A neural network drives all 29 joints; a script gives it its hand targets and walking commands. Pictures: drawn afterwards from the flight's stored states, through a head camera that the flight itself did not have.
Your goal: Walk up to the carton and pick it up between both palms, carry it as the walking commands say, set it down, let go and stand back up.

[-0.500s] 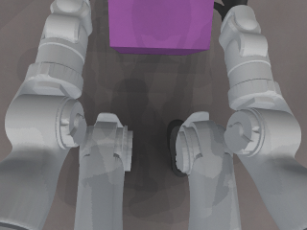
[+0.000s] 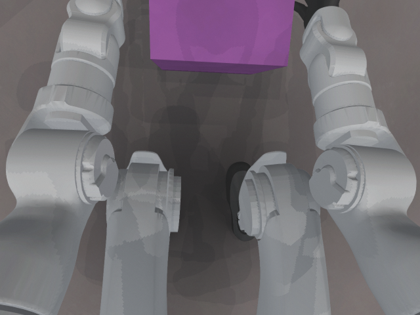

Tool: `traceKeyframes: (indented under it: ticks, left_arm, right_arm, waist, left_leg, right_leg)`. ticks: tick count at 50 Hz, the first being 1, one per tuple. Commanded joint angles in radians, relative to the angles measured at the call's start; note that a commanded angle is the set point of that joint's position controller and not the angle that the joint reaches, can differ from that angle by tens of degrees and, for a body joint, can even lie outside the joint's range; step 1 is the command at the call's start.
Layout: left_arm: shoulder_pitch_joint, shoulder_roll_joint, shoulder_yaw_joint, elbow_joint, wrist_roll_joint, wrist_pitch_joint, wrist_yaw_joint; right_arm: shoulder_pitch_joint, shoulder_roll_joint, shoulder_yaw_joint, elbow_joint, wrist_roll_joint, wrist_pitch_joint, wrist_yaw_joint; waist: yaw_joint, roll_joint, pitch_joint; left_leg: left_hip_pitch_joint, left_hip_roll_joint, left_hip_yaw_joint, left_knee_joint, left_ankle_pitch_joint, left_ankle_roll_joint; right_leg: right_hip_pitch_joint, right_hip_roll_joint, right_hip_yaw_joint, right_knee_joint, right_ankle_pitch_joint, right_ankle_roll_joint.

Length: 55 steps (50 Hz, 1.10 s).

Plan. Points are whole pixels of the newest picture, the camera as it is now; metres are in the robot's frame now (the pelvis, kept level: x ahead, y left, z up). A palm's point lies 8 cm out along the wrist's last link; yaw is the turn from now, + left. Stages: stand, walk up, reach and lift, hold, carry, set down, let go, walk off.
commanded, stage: set down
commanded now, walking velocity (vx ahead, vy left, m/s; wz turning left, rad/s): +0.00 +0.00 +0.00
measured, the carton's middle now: out of the picture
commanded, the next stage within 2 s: let go in 1.90 s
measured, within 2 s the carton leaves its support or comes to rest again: neither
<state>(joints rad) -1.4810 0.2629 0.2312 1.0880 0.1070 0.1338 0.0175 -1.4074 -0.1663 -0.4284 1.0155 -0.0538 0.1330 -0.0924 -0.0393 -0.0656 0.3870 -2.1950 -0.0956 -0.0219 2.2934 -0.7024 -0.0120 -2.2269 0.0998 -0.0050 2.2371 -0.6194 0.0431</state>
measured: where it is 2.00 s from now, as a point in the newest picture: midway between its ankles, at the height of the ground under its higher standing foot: (198, 219)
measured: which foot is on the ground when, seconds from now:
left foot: down 0.00-1.00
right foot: down 0.00-1.00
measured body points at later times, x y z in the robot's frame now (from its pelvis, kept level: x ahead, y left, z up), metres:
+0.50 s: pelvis -0.02 +0.00 +0.00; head +0.36 +0.02 +0.24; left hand +0.56 +0.19 -0.18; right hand +0.52 -0.18 -0.18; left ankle +0.08 +0.11 -0.33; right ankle +0.11 -0.12 -0.33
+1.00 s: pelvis -0.02 +0.00 +0.08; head +0.35 +0.01 +0.31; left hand +0.57 +0.19 -0.07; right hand +0.53 -0.19 -0.07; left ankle +0.08 +0.11 -0.33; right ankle +0.11 -0.12 -0.33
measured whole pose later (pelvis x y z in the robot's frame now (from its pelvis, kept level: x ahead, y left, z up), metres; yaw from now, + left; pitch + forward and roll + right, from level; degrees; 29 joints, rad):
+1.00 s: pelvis -0.02 +0.00 +0.08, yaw +1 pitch +30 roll -2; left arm -1.53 0.49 0.07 0.97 -0.16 0.24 0.06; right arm -1.38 -0.27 -0.21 0.77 0.17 0.22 -0.21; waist -0.06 -0.01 0.52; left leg -1.94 -0.09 -0.03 2.04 -0.62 -0.01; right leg -1.96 0.08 0.00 1.99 -0.55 0.03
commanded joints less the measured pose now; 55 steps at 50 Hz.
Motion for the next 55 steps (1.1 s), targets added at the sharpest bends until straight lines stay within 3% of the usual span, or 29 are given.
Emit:
traceKeyframes:
  ticks: [1, 4, 5, 8, 9, 10, 11, 15, 18, 19, 20, 21, 24, 25, 26, 27, 28, 29, 30, 31, 35, 39, 41, 42, 44, 47, 51, 52, 55]
  left_arm:
    - [-0.347, -0.31, -0.122, -0.052, -0.006, -0.035, -0.082]
    - [-0.302, -0.196, -0.12, -0.05, -0.021, -0.042, -0.041]
    - [-0.246, -0.044, -0.092, -0.035, -0.022, -0.051, -0.009]
    - [-0.305, 0.24, -0.015, -0.078, -0.033, -0.075, 0.066]
    - [-0.304, 0.233, -0.033, -0.074, -0.038, -0.084, 0.073]
    - [-0.328, 0.246, -0.082, -0.081, -0.104, -0.084, 0.074]
    - [-0.357, 0.244, -0.092, -0.103, -0.111, -0.082, 0.063]
    - [-0.439, 0.262, -0.156, -0.107, -0.196, -0.086, 0.067]
    - [-0.418, 0.231, -0.235, -0.082, -0.286, -0.077, 0.042]
    - [-0.467, 0.213, -0.248, -0.026, -0.322, -0.069, 0.036]
    - [-0.479, 0.265, -0.214, -0.047, -0.294, -0.069, 0.037]
    - [-0.449, 0.223, -0.257, -0.01, -0.325, -0.06, 0.031]
    - [-0.43, 0.295, -0.191, 0.038, -0.302, -0.072, 0.025]
    - [-0.436, 0.314, -0.199, -0.015, -0.286, -0.075, 0.027]
    - [-0.456, 0.324, -0.17, -0.088, -0.29, -0.082, 0.032]
    - [-0.472, 0.305, -0.191, -0.126, -0.297, -0.081, 0.035]
    - [-0.486, 0.351, -0.172, -0.144, -0.309, -0.078, 0.048]
    - [-0.443, 0.328, -0.182, -0.032, -0.277, -0.055, 0.044]
    - [-0.407, 0.344, -0.171, -0.027, -0.266, -0.048, 0.047]
    - [-0.444, 0.364, -0.16, -0.07, -0.246, -0.034, 0.06]
    - [-0.505, 0.407, -0.146, -0.364, -0.244, -0.023, 0.094]
    - [-0.421, 0.344, -0.151, -0.303, -0.272, 0.034, 0.07]
    - [-0.411, 0.364, -0.151, -0.246, -0.254, 0.047, 0.055]
    - [-0.396, 0.311, -0.186, -0.307, -0.268, 0.047, 0.048]
    - [-0.379, 0.326, -0.168, -0.315, -0.274, 0.042, 0.048]
    - [-0.376, 0.34, -0.151, -0.232, -0.273, 0.077, 0.038]
    - [-0.432, 0.378, -0.134, -0.397, -0.287, 0.07, 0.046]
    - [-0.384, 0.364, -0.098, -0.34, -0.282, 0.082, 0.05]
    - [-0.411, 0.41, -0.078, -0.312, -0.236, 0.12, 0.05]
  right_arm:
    - [-0.337, 0.412, 0.16, -0.048, 0.039, -0.036, 0.112]
    - [-0.255, 0.248, 0.126, 0.008, 0.045, -0.049, 0.076]
    - [-0.271, 0.133, 0.131, -0.058, 0.075, -0.066, 0.039]
    - [-0.236, -0.135, 0.114, -0.04, 0.088, -0.089, -0.038]
    - [-0.248, -0.124, 0.099, -0.084, 0.093, -0.096, -0.053]
    - [-0.225, -0.146, 0.12, -0.026, 0.115, -0.103, -0.058]
    - [-0.248, -0.122, 0.141, -0.046, 0.14, -0.093, -0.058]
    - [-0.309, -0.239, 0.151, -0.068, 0.18, -0.114, -0.076]
    - [-0.313, -0.217, 0.193, -0.037, 0.206, -0.105, -0.069]
    - [-0.324, -0.251, 0.176, -0.017, 0.196, -0.104, -0.068]
    - [-0.369, -0.261, 0.183, -0.039, 0.201, -0.094, -0.069]
    - [-0.325, -0.28, 0.175, 0.035, 0.193, -0.093, -0.063]
    - [-0.398, -0.215, 0.226, -0.107, 0.229, -0.1, -0.054]
    - [-0.376, -0.238, 0.177, -0.05, 0.212, -0.095, -0.057]
    - [-0.386, -0.25, 0.208, -0.104, 0.22, -0.1, -0.063]
    - [-0.417, -0.271, 0.206, -0.222, 0.249, -0.103, -0.063]
    - [-0.441, -0.266, 0.217, -0.232, 0.255, -0.098, -0.071]
    - [-0.365, -0.278, 0.202, -0.108, 0.233, -0.076, -0.075]
    - [-0.388, -0.292, 0.225, -0.161, 0.236, -0.081, -0.082]
    - [-0.35, -0.291, 0.185, -0.158, 0.229, -0.061, -0.09]
    - [-0.352, -0.279, 0.236, -0.335, 0.295, -0.034, -0.105]
    - [-0.27, -0.28, 0.232, -0.296, 0.235, 0.019, -0.117]
    - [-0.227, -0.304, 0.165, -0.232, 0.178, 0.028, -0.13]
    - [-0.24, -0.255, 0.168, -0.309, 0.212, 0.023, -0.125]
    - [-0.321, -0.194, 0.243, -0.472, 0.27, 0.023, -0.112]
    - [-0.303, -0.246, 0.198, -0.367, 0.211, 0.056, -0.114]
    - [-0.296, -0.232, 0.23, -0.465, 0.234, 0.076, -0.116]
    - [-0.326, -0.22, 0.256, -0.52, 0.236, 0.088, -0.115]
    - [-0.284, -0.249, 0.219, -0.437, 0.217, 0.125, -0.117]
  waist:
    - [0.049, 0.126, -0.975]
    - [0.026, 0.144, -1.011]
    - [0.072, 0.125, -1.037]
    - [0.085, 0.108, -1.072]
    - [0.058, 0.166, -1.058]
    - [0.002, 0.083, -1.128]
    - [0.028, 0.147, -1.102]
    - [-0.039, 0.198, -1.208]
    - [-0.053, 0.16, -1.138]
    - [-0.105, 0.148, -1.119]
    - [-0.062, 0.164, -1.15]
    - [-0.125, 0.159, -1.138]
    - [-0.025, 0.034, -1.104]
    - [-0.018, 0.11, -1.146]
    - [-0.024, 0.05, -1.269]
    - [-0.037, 0.143, -1.365]
    - [-0.001, 0.097, -1.391]
    - [-0.019, 0.166, -1.337]
    - [0.008, 0.113, -1.433]
    - [-0.03, 0.158, -1.446]
    - [0.011, 0.191, -1.788]
    - [-0.035, 0.149, -1.673]
    - [-0.107, 0.149, -1.604]
    - [-0.079, 0.2, -1.552]
    - [-0.027, 0.135, -1.621]
    - [-0.057, 0.135, -1.581]
    - [-0.05, 0.098, -1.809]
    - [-0.006, 0.029, -1.803]
    - [-0.027, 0.074, -1.765]
  left_leg:
    - [0.427, -0.004, 0.001, -0.22, 0.442, 0.012]
    - [0.524, 0.007, 0.005, -0.217, 0.512, -0.002]
    - [0.497, 0.009, -0.004, -0.226, 0.472, 0.0]
    - [0.496, 0.018, 0.02, -0.227, 0.446, -0.025]
    - [0.517, 0.028, 0.008, -0.217, 0.49, -0.022]
    - [0.491, 0.035, 0.001, -0.21, 0.462, -0.02]
    - [0.457, 0.047, 0.016, -0.208, 0.451, -0.011]
    - [0.525, 0.049, 0.008, -0.193, 0.489, -0.027]
    - [0.484, 0.054, -0.007, -0.218, 0.442, -0.01]
    - [0.463, 0.06, -0.011, -0.215, 0.396, -0.013]
    - [0.45, 0.064, 0.003, -0.199, 0.371, -0.019]
    - [0.488, 0.066, -0.004, -0.225, 0.352, -0.018]
    - [0.357, 0.071, 0.005, -0.205, 0.373, 0.009]
    - [0.443, 0.066, -0.005, -0.228, 0.412, 0.002]
    - [0.487, 0.066, -0.01, -0.208, 0.458, 0.007]
    - [0.597, 0.069, 0.001, -0.199, 0.485, 0.007]
    - [0.536, 0.055, 0.005, -0.214, 0.487, 0.007]
    - [0.55, 0.055, 0.024, -0.228, 0.433, -0.006]
    - [0.625, 0.06, 0.005, -0.228, 0.428, 0.003]
    - [0.638, 0.063, 0.013, -0.245, 0.413, -0.003]
    - [0.888, 0.039, 0.047, -0.271, 0.536, 0.01]
    - [0.785, 0.028, 0.063, -0.308, 0.439, 0.01]
    - [0.788, 0.025, 0.043, -0.342, 0.395, 0.009]
    - [0.782, 0.036, 0.033, -0.385, 0.398, 0.01]
    - [0.794, 0.029, 0.032, -0.395, 0.43, 0.03]
    - [0.734, 0.02, 0.03, -0.441, 0.37, 0.031]
    - [0.83, 0.01, 0.041, -0.468, 0.462, 0.022]
    - [0.829, 0.009, 0.042, -0.494, 0.482, 0.039]
    - [0.879, 0.01, 0.044, -0.559, 0.37, 0.034]
  right_leg:
    - [0.52, 0.038, -0.05, -0.095, 0.443, 0.012]
    - [0.477, 0.029, -0.065, -0.101, 0.466, 0.02]
    - [0.515, 0.018, -0.055, -0.1, 0.451, 0.02]
    - [0.575, 0.002, -0.043, -0.122, 0.442, 0.03]
    - [0.491, 0.006, -0.047, -0.122, 0.472, 0.028]
    - [0.576, -0.006, -0.054, -0.112, 0.486, 0.03]
    - [0.561, -0.006, -0.031, -0.126, 0.47, 0.02]
    - [0.555, -0.021, -0.037, -0.131, 0.505, 0.006]
    - [0.581, -0.034, -0.033, -0.146, 0.479, -0.002]
    - [0.536, -0.045, -0.041, -0.15, 0.416, -0.006]
    - [0.566, -0.049, -0.018, -0.153, 0.405, -0.013]
    - [0.57, -0.049, -0.051, -0.157, 0.384, -0.012]
    - [0.612, -0.047, -0.031, -0.157, 0.432, 0.009]
    - [0.602, -0.048, -0.042, -0.141, 0.445, 0.007]
    - [0.68, -0.044, -0.031, -0.14, 0.499, 0.005]
    - [0.645, -0.05, -0.033, -0.143, 0.511, -0.003]
    - [0.721, -0.046, -0.036, -0.144, 0.54, -0.004]
    - [0.688, -0.041, -0.045, -0.163, 0.481, -0.002]
    - [0.741, -0.041, -0.059, -0.171, 0.457, 0.012]
    - [0.697, -0.044, -0.068, -0.183, 0.455, 0.001]
    - [0.845, -0.026, -0.091, -0.205, 0.521, 0.003]
    - [0.868, -0.033, -0.06, -0.289, 0.445, -0.014]
    - [0.835, -0.029, -0.087, -0.309, 0.409, 0.001]
    - [0.75, -0.04, -0.08, -0.307, 0.405, -0.016]
    - [0.829, -0.028, -0.073, -0.346, 0.448, -0.004]
    - [0.876, -0.035, -0.063, -0.37, 0.423, -0.011]
    - [1.069, -0.024, -0.049, -0.408, 0.566, -0.012]
    - [1.097, -0.021, -0.053, -0.427, 0.556, -0.005]
    - [1.037, -0.026, -0.068, -0.488, 0.41, 0.004]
